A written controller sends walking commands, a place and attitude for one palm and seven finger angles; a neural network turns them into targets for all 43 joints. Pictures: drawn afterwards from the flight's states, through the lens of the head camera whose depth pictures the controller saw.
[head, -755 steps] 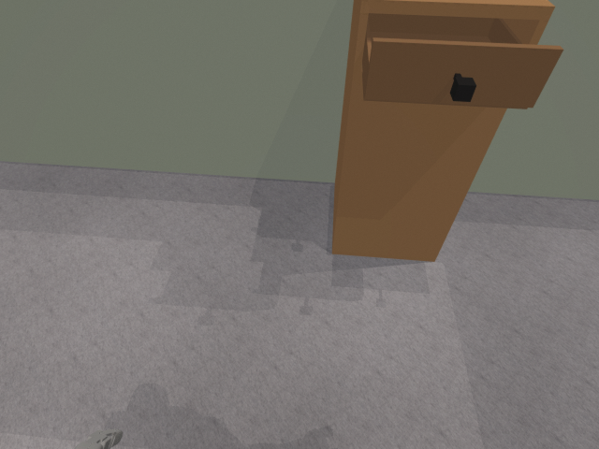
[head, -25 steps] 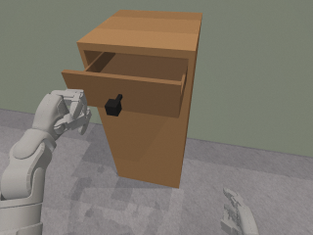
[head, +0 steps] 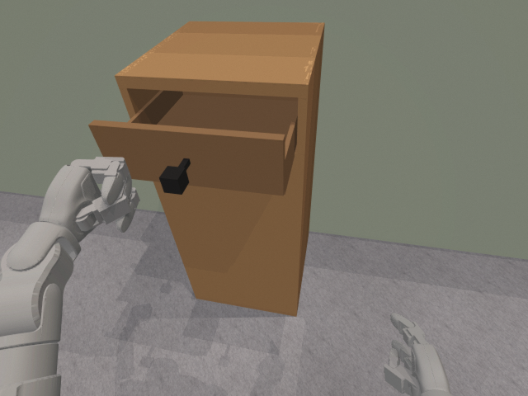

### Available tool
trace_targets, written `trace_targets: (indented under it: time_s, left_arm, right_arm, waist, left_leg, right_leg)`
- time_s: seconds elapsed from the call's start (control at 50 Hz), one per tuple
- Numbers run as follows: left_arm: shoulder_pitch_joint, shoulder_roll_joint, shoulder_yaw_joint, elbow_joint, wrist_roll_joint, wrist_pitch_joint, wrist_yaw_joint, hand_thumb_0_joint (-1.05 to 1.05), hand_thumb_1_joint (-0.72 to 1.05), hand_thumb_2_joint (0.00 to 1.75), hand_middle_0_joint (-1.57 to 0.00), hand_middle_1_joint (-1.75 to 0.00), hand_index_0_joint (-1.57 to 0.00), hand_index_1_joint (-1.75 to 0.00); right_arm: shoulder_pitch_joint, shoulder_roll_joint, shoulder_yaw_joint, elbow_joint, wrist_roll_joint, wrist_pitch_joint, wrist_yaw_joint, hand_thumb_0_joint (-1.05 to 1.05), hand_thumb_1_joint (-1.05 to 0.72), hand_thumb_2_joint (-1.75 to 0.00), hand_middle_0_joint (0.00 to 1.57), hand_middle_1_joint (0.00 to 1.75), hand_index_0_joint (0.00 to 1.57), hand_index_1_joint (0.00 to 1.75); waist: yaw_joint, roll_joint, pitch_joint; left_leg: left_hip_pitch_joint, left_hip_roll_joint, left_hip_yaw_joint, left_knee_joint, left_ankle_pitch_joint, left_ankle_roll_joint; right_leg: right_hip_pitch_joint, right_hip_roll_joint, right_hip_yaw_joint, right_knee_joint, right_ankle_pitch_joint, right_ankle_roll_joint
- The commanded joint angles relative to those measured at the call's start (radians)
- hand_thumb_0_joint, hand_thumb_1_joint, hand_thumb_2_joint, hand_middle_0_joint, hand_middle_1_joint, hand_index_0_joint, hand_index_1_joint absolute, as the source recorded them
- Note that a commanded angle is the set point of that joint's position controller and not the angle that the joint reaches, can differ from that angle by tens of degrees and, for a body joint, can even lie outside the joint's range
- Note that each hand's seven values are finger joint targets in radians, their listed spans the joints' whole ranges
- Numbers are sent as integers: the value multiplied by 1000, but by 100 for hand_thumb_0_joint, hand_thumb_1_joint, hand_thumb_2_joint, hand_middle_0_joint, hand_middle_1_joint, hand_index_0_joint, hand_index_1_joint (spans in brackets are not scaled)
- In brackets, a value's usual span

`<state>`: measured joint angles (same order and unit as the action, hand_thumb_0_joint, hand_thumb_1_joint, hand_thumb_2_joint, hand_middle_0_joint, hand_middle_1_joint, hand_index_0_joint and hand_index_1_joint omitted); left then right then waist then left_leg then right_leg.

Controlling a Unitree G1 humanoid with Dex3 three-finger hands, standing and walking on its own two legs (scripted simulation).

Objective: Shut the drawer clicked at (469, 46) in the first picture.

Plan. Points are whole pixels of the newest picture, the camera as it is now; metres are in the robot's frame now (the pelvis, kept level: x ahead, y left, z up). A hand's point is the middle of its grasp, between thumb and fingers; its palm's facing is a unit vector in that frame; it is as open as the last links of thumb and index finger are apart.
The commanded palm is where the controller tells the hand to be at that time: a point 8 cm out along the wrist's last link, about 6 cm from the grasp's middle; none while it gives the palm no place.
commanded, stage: bring the fist close to the handle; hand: left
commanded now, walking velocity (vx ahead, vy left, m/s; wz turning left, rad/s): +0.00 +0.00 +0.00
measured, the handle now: (178, 173) +0.47 +0.21 +0.11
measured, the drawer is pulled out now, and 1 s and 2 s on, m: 0.16 0.16 0.14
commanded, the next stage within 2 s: push the drawer shut in 1.34 s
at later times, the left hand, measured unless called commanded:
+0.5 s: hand (154, 204) +0.34 +0.20 +0.15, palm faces -0.06 -1.00 -0.05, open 3.3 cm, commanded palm +0.32 +0.25 +0.15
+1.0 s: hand (176, 208) +0.38 +0.19 +0.11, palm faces -0.11 -0.99 -0.02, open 3.3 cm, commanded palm +0.35 +0.25 +0.11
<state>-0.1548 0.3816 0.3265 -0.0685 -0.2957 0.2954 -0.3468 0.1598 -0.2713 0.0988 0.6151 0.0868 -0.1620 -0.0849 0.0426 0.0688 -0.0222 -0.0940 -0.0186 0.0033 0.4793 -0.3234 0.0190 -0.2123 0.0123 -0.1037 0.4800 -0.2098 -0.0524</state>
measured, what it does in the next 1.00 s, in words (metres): stands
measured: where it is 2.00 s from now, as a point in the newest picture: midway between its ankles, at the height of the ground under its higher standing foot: outside the picture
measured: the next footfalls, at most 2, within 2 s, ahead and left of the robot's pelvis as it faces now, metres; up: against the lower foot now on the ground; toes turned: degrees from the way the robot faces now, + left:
none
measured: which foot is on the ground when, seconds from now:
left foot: down 0.00-1.00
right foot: down 0.00-1.00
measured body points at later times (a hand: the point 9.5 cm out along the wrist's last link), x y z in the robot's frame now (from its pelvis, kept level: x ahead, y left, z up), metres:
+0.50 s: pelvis +0.00 +0.00 +0.00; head +0.00 -0.02 +0.45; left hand +0.34 +0.26 +0.15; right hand +0.15 -0.25 -0.09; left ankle -0.04 +0.11 -0.74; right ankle +0.04 -0.08 -0.74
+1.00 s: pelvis +0.01 +0.02 -0.01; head +0.03 +0.01 +0.44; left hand +0.38 +0.25 +0.11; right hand +0.14 -0.22 -0.10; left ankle -0.04 +0.11 -0.74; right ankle +0.04 -0.08 -0.74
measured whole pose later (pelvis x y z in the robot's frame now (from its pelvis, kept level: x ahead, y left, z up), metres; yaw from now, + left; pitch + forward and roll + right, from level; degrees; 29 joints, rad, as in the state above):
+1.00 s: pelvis +0.01 +0.02 -0.01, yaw -1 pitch +4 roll +0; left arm -0.37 0.30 0.23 0.50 -0.22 -0.11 -0.31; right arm 0.28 -0.26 0.07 0.63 0.05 -0.16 -0.08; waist -0.01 0.03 -0.03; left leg -0.27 -0.04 0.04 0.57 -0.36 0.05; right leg -0.39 -0.01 -0.07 0.56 -0.23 -0.03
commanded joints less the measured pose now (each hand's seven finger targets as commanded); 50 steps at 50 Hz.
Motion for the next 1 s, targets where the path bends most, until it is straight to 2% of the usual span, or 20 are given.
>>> trace_targets:
  time_s: [0.0, 0.04, 0.08, 0.1, 0.12, 0.2, 0.28, 0.4, 0.44, 0.5, 0.54, 0.56, 0.62, 0.68, 0.8, 0.86, 0.88, 0.92, 0.94, 0.98]
  left_arm:
    - [-283, 219, 97, -64, -25, -61, -9, 0, 90, 90, -140, -160, -140, -160]
    - [-329, 237, 103, -38, -15, -74, 2, 0, 90, 90, -140, -160, -140, -160]
    - [-376, 227, 84, -81, -11, -105, 6, 0, 90, 90, -140, -160, -140, -160]
    - [-396, 251, 99, -78, -8, -122, 10, 0, 90, 90, -140, -160, -140, -160]
    - [-423, 236, 78, -61, -2, -139, 11, 0, 90, 90, -140, -160, -140, -160]
    - [-445, 251, 93, 30, 0, -199, 14, 0, 90, 90, -140, -160, -140, -160]
    - [-463, 270, 99, 120, 9, -229, 7, 0, 90, 90, -140, -160, -140, -160]
    - [-478, 236, 69, 147, 6, -286, -10, 0, 90, 90, -140, -160, -140, -160]
    - [-465, 208, 52, 140, 7, -307, -9, 0, 90, 90, -140, -160, -140, -160]
    - [-465, 216, 57, 197, 11, -319, 0, 0, 90, 90, -140, -160, -140, -160]
    - [-464, 175, 27, 182, 16, -332, 8, 0, 90, 90, -140, -160, -140, -160]
    - [-460, 191, 41, 184, 21, -340, 17, 0, 90, 90, -140, -160, -140, -160]
    - [-465, 181, 35, 180, 25, -364, 26, 0, 90, 90, -140, -160, -140, -160]
    - [-507, 167, 12, 232, 31, -381, 31, 0, 90, 90, -140, -160, -140, -160]
    - [-595, 136, -32, 288, 44, -429, 32, 0, 90, 90, -140, -160, -140, -160]
    - [-577, 117, -37, 315, 48, -458, 37, 0, 90, 90, -140, -160, -140, -160]
    - [-566, 115, -44, 340, 51, -462, 38, 0, 90, 90, -140, -160, -140, -160]
    - [-568, 97, -53, 369, 53, -472, 41, 0, 90, 90, -140, -160, -140, -160]
    - [-563, 104, -45, 356, 52, -478, 43, 0, 90, 90, -140, -160, -140, -160]
    - [-527, 175, 18, 356, 57, -486, 52, 0, 90, 90, -140, -160, -140, -160]
  right_arm:
    - [-151, -111, -53, -157, 3, -51, 3, 0, -90, -90, 20, 30, 20, 30]
    - [-147, -113, -59, -162, 5, -49, 2, 0, -90, -90, 20, 30, 20, 30]
    - [-155, -104, -59, -178, 2, -56, 1, 0, -90, -90, 20, 30, 20, 30]
    - [-148, -103, -60, -178, 1, -58, -1, 0, -90, -90, 20, 30, 20, 30]
    - [-143, -101, -59, -175, 1, -59, -5, 0, -90, -90, 20, 30, 20, 30]
    - [-109, -107, -64, -161, -4, -71, -14, 0, -90, -90, 20, 30, 20, 30]
    - [-88, -115, -70, -150, -5, -72, -17, 0, -90, -90, 20, 30, 20, 30]
    - [-55, -117, -75, -162, -9, -83, -17, 0, -90, -90, 20, 30, 20, 30]
    - [-43, -114, -76, -164, -11, -90, -16, 0, -90, -90, 20, 30, 20, 30]
    - [-14, -124, -80, -147, -13, -85, -18, 0, -90, -90, 20, 30, 20, 30]
    - [-13, -118, -81, -152, -15, -88, -16, 0, -90, -90, 20, 30, 20, 30]
    - [-6, -118, -82, -148, -16, -87, -16, 0, -90, -90, 20, 30, 20, 30]
    - [4, -116, -84, -146, -22, -83, -13, 0, -90, -90, 20, 30, 20, 30]
    - [19, -120, -81, -136, -24, -76, -16, 0, -90, -90, 20, 30, 20, 30]
    - [46, -118, -81, -127, -29, -64, -16, 0, -90, -90, 20, 30, 20, 30]
    - [65, -117, -88, -121, -33, -60, -11, 0, -90, -90, 20, 30, 20, 30]
    - [72, -123, -85, -121, -37, -56, -7, 0, -90, -90, 20, 30, 20, 30]
    - [83, -123, -91, -114, -37, -47, -1, 0, -90, -90, 20, 30, 20, 30]
    - [85, -123, -92, -118, -39, -43, 3, 0, -90, -90, 20, 30, 20, 30]
    - [84, -130, -94, -124, -44, -32, 6, 0, -90, -90, 20, 30, 20, 30]
  waist:
    - [-12, -88, -110]
    - [-18, -92, -115]
    - [-12, -31, -152]
    - [-15, -45, -178]
    - [-23, -25, -178]
    - [-26, -66, -176]
    - [-27, -52, -184]
    - [-26, -56, -240]
    - [-25, -13, -261]
    - [-35, -76, -210]
    - [-33, -36, -228]
    - [-32, -23, -230]
    - [-35, -48, -250]
    - [-52, -68, -205]
    - [-65, -28, -244]
    - [-58, -8, -289]
    - [-59, -48, -285]
    - [-61, -34, -279]
    - [-53, -25, -301]
    - [-39, -76, -315]
  left_leg:
    - [-140, 12, -24, -55, 174, 11]
    - [-154, 12, -20, -43, 148, 12]
    - [-136, 9, -20, -33, 157, 9]
    - [-136, 9, -19, -33, 155, 11]
    - [-137, 9, -15, -33, 148, 11]
    - [-160, 11, -18, -28, 138, 11]
    - [-185, 12, -11, -19, 145, 9]
    - [-176, 11, -8, -21, 201, 13]
    - [-155, 8, -8, -24, 229, 11]
    - [-177, 14, -11, -31, 223, 12]
    - [-160, 11, -9, -30, 225, 9]
    - [-157, 12, -10, -32, 229, 7]
    - [-157, 14, -10, -31, 252, 6]
    - [-169, 17, -17, -28, 230, 5]
    - [-155, 18, -29, -19, 239, -5]
    - [-130, 21, -32, -1, 321, -18]
    - [-142, 22, -36, 6, 337, -17]
    - [-148, 23, -33, 13, 356, -22]
    - [-144, 24, -35, 14, 380, -27]
    - [-163, 26, -33, 17, 396, -22]
  right_leg:
    - [118, -43, 115, -83, 70, 44]
    - [107, -48, 130, -90, 10, 46]
    - [120, -52, 147, -81, 19, 39]
    - [131, -54, 143, -80, 15, 41]
    - [125, -53, 144, -80, 4, 41]
    - [131, -55, 155, -79, -5, 42]
    - [141, -61, 167, -70, 15, 40]
    - [156, -50, 136, -25, 139, 34]
    - [150, -43, 113, -8, 185, 28]
    - [116, -35, 101, -10, 180, 28]
    - [106, -35, 98, -3, 183, 26]
    - [103, -34, 93, -1, 184, 24]
    - [114, -30, 92, 7, 208, 24]
    - [69, -24, 86, 7, 183, 23]
    - [32, -23, 79, 28, 175, 16]
    - [27, -23, 72, 51, 230, 13]
    - [25, -19, 71, 58, 241, 14]
    - [7, -21, 70, 65, 254, 15]
    - [18, -23, 69, 72, 265, 13]
    - [55, -20, 72, 78, 286, 15]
